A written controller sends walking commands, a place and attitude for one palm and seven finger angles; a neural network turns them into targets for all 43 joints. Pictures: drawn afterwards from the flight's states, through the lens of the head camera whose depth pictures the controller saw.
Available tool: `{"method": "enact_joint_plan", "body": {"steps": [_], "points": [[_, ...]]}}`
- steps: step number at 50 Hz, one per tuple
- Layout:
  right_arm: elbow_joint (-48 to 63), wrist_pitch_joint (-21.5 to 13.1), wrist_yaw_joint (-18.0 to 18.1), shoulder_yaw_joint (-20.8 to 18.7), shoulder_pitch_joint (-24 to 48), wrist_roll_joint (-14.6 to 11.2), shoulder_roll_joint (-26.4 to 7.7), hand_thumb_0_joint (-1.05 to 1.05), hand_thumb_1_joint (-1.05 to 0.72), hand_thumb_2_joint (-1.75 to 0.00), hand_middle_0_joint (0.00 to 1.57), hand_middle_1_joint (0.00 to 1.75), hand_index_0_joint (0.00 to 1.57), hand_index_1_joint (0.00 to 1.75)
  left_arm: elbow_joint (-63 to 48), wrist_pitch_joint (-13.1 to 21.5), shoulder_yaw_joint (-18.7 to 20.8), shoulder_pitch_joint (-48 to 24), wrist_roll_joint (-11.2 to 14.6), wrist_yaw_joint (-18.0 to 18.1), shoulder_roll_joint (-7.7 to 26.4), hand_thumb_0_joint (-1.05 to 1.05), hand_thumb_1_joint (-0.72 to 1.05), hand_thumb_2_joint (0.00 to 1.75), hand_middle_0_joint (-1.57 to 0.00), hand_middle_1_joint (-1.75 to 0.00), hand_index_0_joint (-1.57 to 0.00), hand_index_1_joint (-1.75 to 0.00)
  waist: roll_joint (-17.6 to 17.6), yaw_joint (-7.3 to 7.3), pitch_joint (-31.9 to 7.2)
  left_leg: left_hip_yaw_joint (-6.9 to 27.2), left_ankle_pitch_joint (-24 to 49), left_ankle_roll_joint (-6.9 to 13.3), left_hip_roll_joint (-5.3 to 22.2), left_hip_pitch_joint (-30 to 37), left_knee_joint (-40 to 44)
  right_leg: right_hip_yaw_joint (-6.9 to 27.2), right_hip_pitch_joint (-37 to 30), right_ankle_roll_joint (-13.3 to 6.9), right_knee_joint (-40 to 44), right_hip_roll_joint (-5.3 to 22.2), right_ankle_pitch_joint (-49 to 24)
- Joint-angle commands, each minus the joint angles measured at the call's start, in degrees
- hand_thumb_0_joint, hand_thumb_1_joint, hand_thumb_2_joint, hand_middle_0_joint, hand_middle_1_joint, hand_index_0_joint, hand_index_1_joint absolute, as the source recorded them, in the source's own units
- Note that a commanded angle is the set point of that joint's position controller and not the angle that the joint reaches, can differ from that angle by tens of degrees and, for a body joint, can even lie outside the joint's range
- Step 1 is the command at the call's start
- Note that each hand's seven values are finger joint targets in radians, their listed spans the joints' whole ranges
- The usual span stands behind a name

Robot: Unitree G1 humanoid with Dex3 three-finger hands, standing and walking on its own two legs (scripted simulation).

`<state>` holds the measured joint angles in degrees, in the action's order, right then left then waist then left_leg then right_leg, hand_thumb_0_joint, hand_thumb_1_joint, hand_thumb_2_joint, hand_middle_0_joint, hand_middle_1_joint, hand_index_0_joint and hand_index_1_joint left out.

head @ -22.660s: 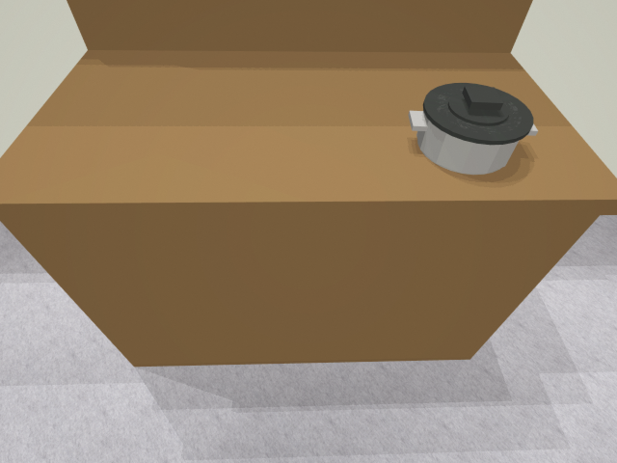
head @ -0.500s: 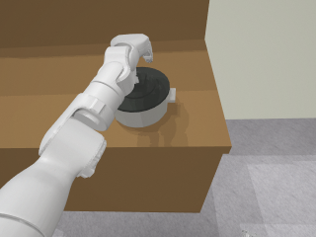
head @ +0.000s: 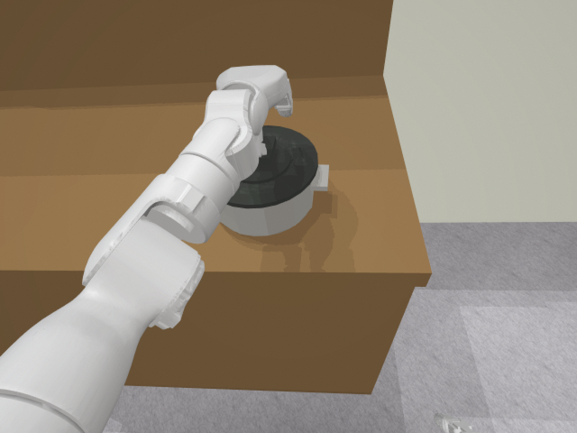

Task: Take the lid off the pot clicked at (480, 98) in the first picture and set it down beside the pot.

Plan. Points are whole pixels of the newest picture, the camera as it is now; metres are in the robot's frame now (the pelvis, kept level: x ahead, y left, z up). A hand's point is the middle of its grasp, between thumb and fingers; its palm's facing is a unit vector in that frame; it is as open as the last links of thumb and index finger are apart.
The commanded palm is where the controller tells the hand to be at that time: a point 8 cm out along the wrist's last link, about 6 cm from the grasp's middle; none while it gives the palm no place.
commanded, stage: move the open hand above the knob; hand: left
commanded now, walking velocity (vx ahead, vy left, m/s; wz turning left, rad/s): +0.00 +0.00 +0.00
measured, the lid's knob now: (256, 149) +0.50 +0.03 +0.13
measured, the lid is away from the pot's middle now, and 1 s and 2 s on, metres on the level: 0.00 0.00 0.01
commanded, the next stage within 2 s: lower the open fingers around the knob in 0.30 s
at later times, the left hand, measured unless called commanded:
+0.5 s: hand (241, 135) +0.46 +0.05 +0.19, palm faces -0.26 -0.01 -0.97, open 10.2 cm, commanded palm +0.46 +0.04 +0.25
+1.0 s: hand (254, 147) +0.47 +0.03 +0.16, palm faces -0.32 -0.02 -0.95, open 10.2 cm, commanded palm +0.46 +0.04 +0.21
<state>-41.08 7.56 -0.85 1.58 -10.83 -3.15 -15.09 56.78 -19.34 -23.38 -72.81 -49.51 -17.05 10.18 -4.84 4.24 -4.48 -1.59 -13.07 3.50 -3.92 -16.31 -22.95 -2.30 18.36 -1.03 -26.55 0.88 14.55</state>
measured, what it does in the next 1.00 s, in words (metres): stands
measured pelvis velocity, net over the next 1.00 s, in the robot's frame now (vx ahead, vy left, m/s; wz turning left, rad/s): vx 0.00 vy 0.01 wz -0.01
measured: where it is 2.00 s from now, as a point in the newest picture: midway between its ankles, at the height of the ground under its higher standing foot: outside the picture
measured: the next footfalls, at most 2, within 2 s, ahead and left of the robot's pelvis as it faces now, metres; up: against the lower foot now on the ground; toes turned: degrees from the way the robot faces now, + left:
none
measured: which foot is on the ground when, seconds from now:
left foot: down 0.00-1.00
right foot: down 0.00-1.00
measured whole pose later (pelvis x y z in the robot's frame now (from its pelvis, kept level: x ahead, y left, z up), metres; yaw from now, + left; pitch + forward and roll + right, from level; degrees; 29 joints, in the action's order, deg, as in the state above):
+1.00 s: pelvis +0.00 +0.01 +0.00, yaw -1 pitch +7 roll +0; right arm -41.3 7.6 -0.1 1.0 -14.3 -2.7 -15.8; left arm 60.5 -19.8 -22.0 -71.6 -49.7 -18.6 10.4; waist -4.1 6.2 -4.0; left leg -2.1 -13.0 4.1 -4.0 -16.9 -22.8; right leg -1.7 18.8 -0.5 -25.9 0.9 14.0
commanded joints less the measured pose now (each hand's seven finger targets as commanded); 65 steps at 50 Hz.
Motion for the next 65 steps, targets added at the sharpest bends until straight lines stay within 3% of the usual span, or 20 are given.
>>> {"method": "enact_joint_plan", "body": {"steps": [1,4,7,10,12,14,20,22,29,33,38,41,43,47,49,52,56,57,61,65], "points": [[7.6,-2.3,0.1,-2.0,3.1,0.0,-5.9,0.00,-0.90,-0.90,0.20,0.30,0.20,0.30,-12.3,-0.1,4.2,-34.1,-1.9,2.7,11.5,0.00,-0.27,1.33,-0.81,-0.08,-0.81,-0.08,11.2,0.56,-24.5,3.3,20.4,0.8,0.7,9.4,-0.4,1.3,-10.9,-1.6,0.4,-0.8,-25.8],[7.5,-1.8,0.5,-1.7,3.2,0.3,-6.2,0.00,-0.90,-0.90,0.20,0.30,0.20,0.30,-9.5,-0.4,8.1,-30.7,-2.5,2.4,16.4,0.00,-0.27,1.33,-0.81,-0.08,-0.81,-0.08,12.5,-0.43,-23.6,2.4,20.2,0.9,0.6,6.7,-0.1,1.7,-13.6,-1.5,0.5,-0.4,-27.9],[8.4,-1.6,0.3,-1.9,3.7,-0.1,-6.1,0.00,-0.90,-0.90,0.20,0.30,0.20,0.30,-9.9,-0.7,4.2,-28.8,-1.4,1.4,10.4,0.00,-0.27,1.33,-0.81,-0.08,-0.81,-0.08,12.8,0.15,-20.7,2.4,19.1,1.0,0.6,5.9,0.1,1.3,-11.8,-1.4,1.2,-0.3,-26.7],[8.6,-1.3,0.7,-1.6,4.4,-0.3,-6.2,0.00,-0.90,-0.90,0.20,0.30,0.20,0.30,-11.1,-0.2,5.3,-29.7,-1.8,0.4,13.6,0.00,-0.27,1.33,-0.81,-0.08,-0.81,-0.08,11.7,0.37,-20.9,2.2,17.3,1.0,0.4,6.8,0.4,1.6,-11.9,-1.3,1.3,-0.3,-25.8],[9.2,-1.7,0.7,-1.9,4.0,-0.5,-5.8,0.00,-0.90,-0.90,0.20,0.30,0.20,0.30,-14.2,1.0,2.9,-31.5,-0.7,-0.1,10.2,0.00,-0.27,1.33,-0.81,-0.08,-0.81,-0.08,10.7,1.01,-21.2,2.7,17.6,1.3,0.3,8.2,0.0,1.4,-10.8,-1.4,1.8,-0.3,-24.8],[8.3,-1.7,1.2,-1.7,3.4,-0.4,-6.3,0.00,-0.90,-0.90,0.20,0.30,0.20,0.30,-11.8,0.8,6.3,-31.1,-1.5,0.2,15.1,0.00,-0.27,1.33,-0.81,-0.08,-0.81,-0.08,12.0,0.89,-20.1,2.5,14.6,1.3,0.3,7.3,0.5,1.7,-10.8,-1.3,2.2,-0.5,-23.0],[8.1,-2.9,1.0,-2.0,2.6,-0.4,-6.0,0.00,-0.90,-0.90,0.20,0.30,0.20,0.30,-13.1,2.1,4.7,-32.2,-1.5,0.9,13.5,0.00,-0.27,1.33,-0.81,-0.08,-0.81,-0.08,8.9,0.88,-22.1,3.4,16.4,0.9,0.4,9.6,0.1,1.4,-9.6,-1.6,1.6,-0.7,-22.3],[7.3,-2.1,0.7,-2.3,1.7,-0.5,-6.6,0.00,-0.90,-0.90,0.20,0.30,0.20,0.30,-8.6,0.5,2.9,-30.0,0.2,-0.4,9.3,0.00,-0.27,1.33,-0.81,-0.08,-0.81,-0.08,9.7,1.74,-19.0,3.5,15.5,0.8,0.2,8.2,0.4,0.8,-7.6,-1.7,2.0,-0.6,-21.9],[6.7,-2.9,1.1,-2.2,0.6,0.0,-6.9,0.00,-0.90,-0.90,0.20,0.30,0.20,0.30,-7.5,0.2,4.7,-33.5,-0.9,-1.0,12.8,0.00,-0.27,1.33,-0.81,-0.08,-0.81,-0.08,10.2,1.85,-20.7,4.0,14.2,1.0,-0.1,9.0,0.5,1.2,-8.2,-1.7,1.9,-1.0,-21.3],[6.4,-3.1,0.9,-2.4,0.1,0.0,-7.2,0.00,-0.90,-0.90,0.20,0.30,0.20,0.30,-7.3,0.3,2.3,-34.0,-0.4,-0.8,8.7,0.00,-0.27,1.33,-0.81,-0.08,-0.81,-0.08,9.4,2.40,-20.4,4.2,15.1,0.8,0.2,9.5,0.7,0.8,-6.3,-1.8,1.6,-1.1,-21.0],[5.9,-2.7,0.9,-2.5,-1.1,0.4,-7.8,0.00,-0.90,-0.90,0.20,0.30,0.20,0.30,-2.0,-1.0,5.9,-27.6,-0.9,-0.5,11.5,0.00,-0.27,1.33,-0.81,-0.08,-0.81,-0.08,13.3,1.35,-19.1,3.4,15.4,1.0,0.2,5.9,0.9,1.0,-8.9,-1.5,1.7,-1.1,-23.2],[6.2,-2.5,0.7,-2.7,-1.0,0.2,-7.5,0.00,-0.90,-0.90,0.20,0.30,0.20,0.30,-2.5,-1.2,2.7,-26.9,-1.0,-0.7,7.8,0.00,-0.27,1.33,-0.81,-0.08,-0.81,-0.08,12.0,1.86,-18.7,3.4,17.3,1.1,0.3,7.4,0.2,0.7,-7.2,-1.5,1.7,-1.2,-23.5],[6.4,-2.1,0.8,-2.6,-0.9,0.5,-8.0,0.00,-0.90,-0.90,0.20,0.30,0.20,0.30,-2.5,-1.0,6.8,-26.2,-1.0,-0.6,12.6,0.00,-0.27,1.33,-0.81,-0.08,-0.81,-0.08,12.0,1.14,-19.6,3.3,16.5,1.1,0.4,6.7,0.4,1.0,-8.6,-1.5,1.7,-1.1,-23.3],[7.0,-2.1,0.8,-3.0,-1.3,0.4,-7.2,0.00,-0.90,-0.90,0.20,0.30,0.20,0.30,-5.8,-0.2,2.6,-27.8,-0.3,-0.7,7.0,0.00,-0.27,1.33,-0.81,-0.08,-0.81,-0.08,10.7,1.95,-20.7,3.6,19.4,1.3,0.4,8.9,-0.3,0.7,-7.4,-1.6,1.8,-1.1,-24.2],[6.2,-1.7,0.9,-2.7,-1.5,0.3,-7.8,0.00,-0.90,-0.90,0.20,0.30,0.20,0.30,-3.9,-0.8,5.9,-26.7,-1.3,-0.2,11.9,0.00,-0.27,1.33,-0.81,-0.08,-0.81,-0.08,11.0,1.56,-20.3,3.2,18.3,1.1,0.5,7.9,0.2,0.8,-8.0,-1.6,1.4,-1.3,-24.2],[6.5,-1.7,0.8,-3.1,-1.8,0.4,-7.6,0.00,-0.90,-0.90,0.20,0.30,0.20,0.30,-4.9,-0.4,3.7,-26.5,-0.4,-0.3,8.4,0.00,-0.27,1.33,-0.81,-0.08,-0.81,-0.08,10.4,1.88,-20.7,3.6,20.4,1.2,0.6,8.9,-0.4,0.6,-7.1,-1.7,1.6,-1.1,-24.6],[6.0,-0.8,0.9,-2.5,-1.3,-0.1,-8.0,0.00,-0.90,-0.90,0.20,0.30,0.20,0.30,-0.5,-1.6,4.9,-23.2,-1.2,0.4,10.6,0.00,-0.27,1.33,-0.81,-0.08,-0.81,-0.08,11.6,1.91,-17.5,2.8,15.7,1.0,0.5,5.8,0.2,0.6,-6.5,-1.5,1.5,-1.5,-22.4],[6.3,-0.7,1.0,-2.8,-1.4,0.2,-8.0,0.00,-0.90,-0.90,0.20,0.30,0.20,0.30,-1.5,-1.1,3.3,-23.6,-0.2,0.3,7.5,0.00,-0.27,1.33,-0.81,-0.08,-0.81,-0.08,11.5,2.27,-17.7,2.9,16.0,1.2,0.4,5.7,0.0,0.5,-6.1,-1.6,1.7,-1.2,-22.4],[6.4,-0.7,0.9,-2.9,-1.2,0.2,-7.6,0.00,-0.90,-0.90,0.20,0.30,0.20,0.30,-4.5,-1.0,5.0,-25.6,-1.4,0.5,10.9,0.00,-0.27,1.33,-0.81,-0.08,-0.81,-0.08,9.6,1.93,-21.9,3.0,19.8,1.1,0.5,8.6,-0.9,1.0,-7.8,-1.5,1.1,-1.3,-25.4],[6.4,-0.4,1.0,-2.6,-1.2,0.1,-7.8,0.00,-0.90,-0.90,0.20,0.30,0.20,0.30,-2.7,-1.2,4.9,-24.0,-1.3,0.3,10.9,0.00,-0.27,1.33,-0.81,-0.08,-0.81,-0.08,11.0,2.07,-19.1,2.9,18.0,1.1,0.5,6.7,-0.6,0.5,-7.1,-1.5,1.2,-1.4,-24.5]]}}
